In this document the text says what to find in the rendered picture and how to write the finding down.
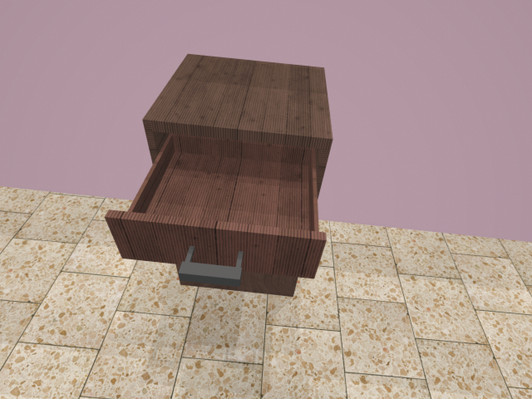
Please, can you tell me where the cabinet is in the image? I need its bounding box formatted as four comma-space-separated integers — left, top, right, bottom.
142, 54, 333, 297

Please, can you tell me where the drawer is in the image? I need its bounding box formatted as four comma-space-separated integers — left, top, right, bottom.
105, 133, 327, 278

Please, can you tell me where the handle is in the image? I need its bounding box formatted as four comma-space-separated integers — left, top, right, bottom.
179, 246, 244, 287

